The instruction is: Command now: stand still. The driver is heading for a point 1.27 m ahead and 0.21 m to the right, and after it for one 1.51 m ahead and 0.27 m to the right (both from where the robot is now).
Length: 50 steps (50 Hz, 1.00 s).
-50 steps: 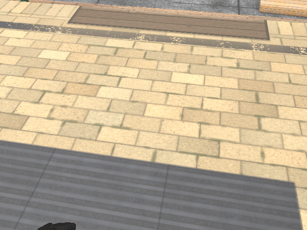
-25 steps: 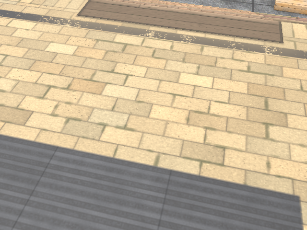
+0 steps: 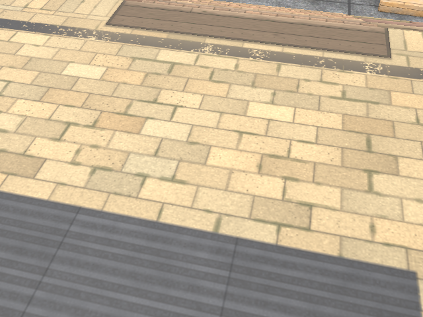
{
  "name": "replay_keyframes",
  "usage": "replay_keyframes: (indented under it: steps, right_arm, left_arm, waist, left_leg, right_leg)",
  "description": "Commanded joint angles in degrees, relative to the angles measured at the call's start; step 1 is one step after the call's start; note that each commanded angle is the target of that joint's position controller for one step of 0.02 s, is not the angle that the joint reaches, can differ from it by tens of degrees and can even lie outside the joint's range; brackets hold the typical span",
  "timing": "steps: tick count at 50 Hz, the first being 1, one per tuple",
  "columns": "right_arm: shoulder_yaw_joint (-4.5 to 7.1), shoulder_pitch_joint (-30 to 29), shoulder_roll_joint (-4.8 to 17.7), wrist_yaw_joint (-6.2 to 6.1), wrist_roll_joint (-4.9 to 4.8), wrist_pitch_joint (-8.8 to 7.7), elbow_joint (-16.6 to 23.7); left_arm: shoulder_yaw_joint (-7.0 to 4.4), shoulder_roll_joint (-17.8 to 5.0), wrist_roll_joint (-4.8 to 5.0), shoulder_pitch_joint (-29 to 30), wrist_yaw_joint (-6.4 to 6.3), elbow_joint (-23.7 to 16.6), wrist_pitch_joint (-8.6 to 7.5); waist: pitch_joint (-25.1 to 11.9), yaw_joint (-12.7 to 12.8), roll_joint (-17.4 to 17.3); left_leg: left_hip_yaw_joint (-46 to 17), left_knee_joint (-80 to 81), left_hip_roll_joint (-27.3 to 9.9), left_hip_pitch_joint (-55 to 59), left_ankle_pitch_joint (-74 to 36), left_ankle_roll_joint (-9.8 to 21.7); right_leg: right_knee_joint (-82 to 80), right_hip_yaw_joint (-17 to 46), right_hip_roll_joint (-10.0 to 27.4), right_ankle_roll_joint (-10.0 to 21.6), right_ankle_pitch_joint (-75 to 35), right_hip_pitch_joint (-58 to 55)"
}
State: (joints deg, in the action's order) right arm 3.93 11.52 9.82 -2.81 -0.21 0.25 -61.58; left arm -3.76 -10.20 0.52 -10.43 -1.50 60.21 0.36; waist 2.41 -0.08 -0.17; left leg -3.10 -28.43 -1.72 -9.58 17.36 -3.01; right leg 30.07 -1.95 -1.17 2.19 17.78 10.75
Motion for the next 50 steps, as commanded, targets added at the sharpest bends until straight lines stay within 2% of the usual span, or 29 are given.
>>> replay_keyframes:
  steps: [1, 15, 17, 18, 19, 20, 21, 22, 23, 25, 26, 28, 30, 31, 32, 33, 34, 35, 36, 37, 38, 39, 41, 43, 45, 47, 50]
  right_arm:
    - [0.72, 2.0, 5.0, -0.24, 0.02, -0.31, 1.0]
    - [0.29, 3.8, 4.7, -0.48, 0.08, -0.36, -0.8]
    - [0.31, 4.6, 4.2, -0.66, -0.28, -0.23, -1.1]
    - [0.43, 3.5, 4.3, -0.79, -0.63, -0.33, -0.4]
    - [0.53, 1.4, 4.4, -0.89, -0.82, -0.78, 1.0]
    - [0.5, -1.7, 4.5, -0.79, -1.17, -1.48, 2.7]
    - [0.62, -4.5, 4.6, -0.52, -1.66, -2.34, 4.4]
    - [0.85, -5.8, 4.7, -0.18, -2.04, -3.23, 5.4]
    - [1.26, -5.2, 5.2, 0.14, -2.2, -3.98, 5.4]
    - [1.63, -3.5, 5.2, 0.64, -1.98, -4.99, 4.9]
    - [1.83, -3.7, 5.4, 0.88, -1.71, -5.09, 4.8]
    - [1.47, -2.5, 3.6, 1.56, -1.42, -4.92, 4.5]
    - [1.27, 0.4, 3.1, 1.98, -1.5, -4.62, 3.6]
    - [1.34, 2.9, 3.3, 2.03, -1.56, -4.42, 2.8]
    - [1.76, 6.8, 4.2, 1.92, -1.66, -4.3, 1.5]
    - [2.52, 13.0, 6.0, 1.72, -1.96, -4.39, -0.1]
    - [3.58, 20.6, 11.2, 1.52, -1.3, -5.03, -1.0]
    - [3.18, 23.7, 13.9, 2.8, 0.41, -6.04, -1.1]
    - [2.18, 18.6, 12.3, 3.44, 0.59, -7.04, -0.3]
    - [1.12, 13.0, 9.5, 3.87, 0.15, -7.53, 1.6]
    - [0.31, 8.3, 8.3, 4.19, 0.09, -7.58, 3.1]
    - [-0.15, 5.2, 7.6, 4.23, 0.28, -7.45, 4.0]
    - [-0.79, 7.4, 6.2, 3.84, 0.64, -6.94, 3.1]
    - [-0.87, 12.0, 6.7, 2.91, 0.21, -6.83, 1.7]
    - [-0.76, 13.8, 7.7, 1.97, 0.19, -6.54, 1.2]
    - [-0.76, 14.3, 7.9, 1.3, 0.25, -6.31, 1.3]
    - [-0.7, 15.7, 8.1, 0.93, 0.28, -6.38, 0.9]
  left_arm:
    - [-0.82, -5.5, -0.01, -0.9, -0.12, -1.3, -0.42]
    - [-0.43, -5.3, -0.08, -1.5, 0.04, -0.2, -0.32]
    - [-0.94, -6.5, 0.35, -2.9, -0.25, 0.1, 0.01]
    - [-1.61, -8.3, 0.82, -4.3, -0.4, 0.1, 0.16]
    - [-2.12, -9.9, 1.01, -7.0, -0.46, 0.3, 0.08]
    - [-2.7, -11.6, 1.12, -9.4, -0.49, 0.5, -0.4]
    - [-2.95, -12.2, 0.65, -10.5, -0.66, 0.3, -1.36]
    - [-2.89, -11.8, 0.12, -10.6, -0.72, 0.0, -2.54]
    - [-2.63, -10.8, 0.11, -9.6, -0.7, -0.5, -3.46]
    - [-2.26, -9.3, 0.84, -6.6, -0.56, -1.9, -4.18]
    - [-2.29, -9.2, 1.0, -6.5, -0.46, -2.0, -4.02]
    - [-2.75, -10.8, 0.98, -6.0, -0.27, -2.3, -3.59]
    - [-2.98, -11.8, 1.63, -6.1, 0.04, -2.3, -3.32]
    - [-2.88, -11.7, 1.96, -6.2, 0.13, -2.4, -3.29]
    - [-2.47, -10.7, 1.79, -6.1, 0.15, -2.5, -3.44]
    - [-1.65, -8.5, 1.12, -4.6, 0.27, -3.2, -3.76]
    - [-0.27, -3.8, 0.15, -2.5, 0.78, -4.8, -4.29]
    - [-0.46, -3.3, 1.33, -2.3, 0.69, -7.8, -5.52]
    - [-0.98, -6.5, 3.07, -1.8, 0.71, -8.3, -6.51]
    - [-1.11, -8.1, 3.13, -0.9, 0.84, -8.9, -6.82]
    - [-1.25, -8.2, 1.97, -1.7, 0.58, -7.9, -6.64]
    - [-1.71, -8.6, 0.99, -2.4, 0.28, -7.4, -6.26]
    - [-1.86, -8.1, 0.68, -2.9, 0.65, -6.7, -5.33]
    - [-1.7, -6.9, 0.19, 0.5, 0.93, -7.9, -4.73]
    - [-1.22, -5.5, 0.25, 4.9, 1.14, -9.7, -4.5]
    - [-0.7, -4.5, 0.77, 9.0, 1.61, -11.3, -4.5]
    - [-0.12, -4.2, 1.47, 14.0, 2.45, -13.0, -4.23]
  waist:
    - [-0.9, -0.1, 0.0]
    - [0.0, -0.1, 0.3]
    - [-0.5, 0.5, 2.1]
    - [0.3, 1.5, 4.4]
    - [2.1, 2.9, 7.0]
    - [5.0, 4.3, 9.1]
    - [7.2, 5.3, 9.8]
    - [7.9, 5.1, 9.2]
    - [7.0, 4.0, 6.9]
    - [4.2, 2.2, 4.8]
    - [2.7, 2.1, 4.9]
    - [0.9, 0.9, 6.2]
    - [0.4, -1.1, 5.4]
    - [0.0, -2.3, 4.9]
    - [-0.5, -4.1, 4.1]
    - [-1.8, -7.3, 1.8]
    - [-4.1, -9.5, -12.0]
    - [-5.9, -7.7, -19.3]
    - [-1.8, -5.1, -12.3]
    - [1.1, -3.3, -8.2]
    - [1.7, -1.3, -4.9]
    - [1.1, 0.4, -3.9]
    - [0.2, 0.5, -5.8]
    - [0.1, -0.5, -4.5]
    - [0.1, -1.3, -3.7]
    - [0.3, -2.2, -3.9]
    - [2.0, -3.5, -4.1]
  left_leg:
    - [0.6, 3.5, -0.7, -1.4, -11.9, 1.2]
    - [1.1, 4.3, -1.1, -1.9, -9.8, 0.5]
    - [4.2, 0.9, 1.3, -3.5, 0.4, 0.8]
    - [6.4, -3.9, 2.8, -7.1, 6.9, 1.3]
    - [7.7, -9.4, 3.0, -13.1, 10.4, 1.9]
    - [6.7, -14.7, 1.5, -18.0, 11.7, 2.9]
    - [3.7, -22.1, -0.6, -23.7, 13.6, 3.8]
    - [1.2, -28.0, -2.5, -29.6, 14.8, 4.6]
    - [-0.2, -30.4, -4.1, -33.0, 13.2, 5.4]
    - [0.5, -23.5, -5.1, -30.9, 8.6, 5.9]
    - [1.9, -20.0, -4.3, -26.8, 6.4, 5.7]
    - [5.3, -14.3, -1.9, -16.8, 3.4, 4.9]
    - [8.7, -7.9, 0.8, -6.8, -2.0, 4.4]
    - [9.8, -6.1, 2.1, -1.3, -3.2, 4.2]
    - [10.5, -5.3, 3.2, 3.8, -2.0, 4.5]
    - [8.3, -3.2, 2.2, 10.4, 0.2, 5.6]
    - [-11.9, 5.9, -11.4, 16.1, 7.3, 10.2]
    - [-40.9, 18.0, -21.6, 18.8, 19.7, 19.1]
    - [-42.9, 19.0, -23.3, 15.1, 26.3, 20.3]
    - [-35.1, 18.2, -20.9, 11.7, 23.7, 18.0]
    - [-26.8, 17.9, -17.9, 7.3, 15.6, 15.7]
    - [-20.6, 18.4, -15.4, 3.4, 7.6, 13.5]
    - [-10.8, 19.0, -11.3, 0.9, -6.3, 11.7]
    - [-6.4, 18.9, -10.2, 3.1, -19.7, 11.9]
    - [-3.1, 18.8, -9.8, 5.9, -26.4, 11.5]
    - [0.4, 19.6, -9.0, 6.2, -26.7, 10.1]
    - [3.8, 21.5, -9.5, 7.4, -23.8, 9.2]
  right_leg:
    - [-5.5, 3.5, 3.7, 0.4, -15.3, -0.9]
    - [-7.9, 4.6, 3.9, 0.9, -11.8, -0.4]
    - [-10.2, 6.1, 4.0, 2.4, 5.2, -0.5]
    - [-12.5, 9.8, 6.1, 4.6, 18.1, -0.2]
    - [-16.5, 16.9, 10.9, 7.6, 28.7, -0.7]
    - [-20.3, 25.3, 16.3, 11.1, 33.9, 0.2]
    - [-22.8, 31.6, 20.1, 13.8, 32.9, 0.0]
    - [-23.5, 34.7, 22.5, 15.3, 29.2, -2.5]
    - [-22.8, 33.9, 22.6, 15.0, 24.9, -5.1]
    - [-21.3, 25.7, 19.0, 11.7, 16.1, -5.9]
    - [-20.8, 21.3, 17.0, 10.3, 12.0, -4.0]
    - [-19.3, 14.3, 13.7, 9.1, 8.5, 2.7]
    - [-16.3, 11.1, 12.4, 8.5, 10.3, 9.8]
    - [-13.9, 10.4, 12.0, 8.1, 11.7, 13.5]
    - [-10.4, 9.8, 11.1, 7.3, 12.6, 16.7]
    - [-1.5, 7.4, 9.0, 5.3, 8.4, 20.7]
    - [25.0, -0.8, 3.4, 0.7, 5.7, 28.7]
    - [40.0, 3.2, -1.9, 0.7, 14.7, 41.1]
    - [47.4, 7.9, 2.2, 2.4, 10.6, 46.2]
    - [48.0, 7.9, 4.6, 3.8, 3.5, 48.1]
    - [45.6, 7.1, 6.9, 3.7, -2.4, 44.9]
    - [40.6, 7.3, 8.6, 3.4, -6.7, 40.3]
    - [35.5, 5.3, 8.9, 2.2, -11.6, 34.6]
    - [30.9, 3.7, 8.4, 0.8, -15.0, 35.5]
    - [24.2, 3.2, 7.7, 0.0, -18.3, 37.2]
    - [16.9, 2.6, 6.6, -0.3, -23.0, 35.3]
    - [10.0, 2.2, 5.0, 0.2, -26.6, 32.8]
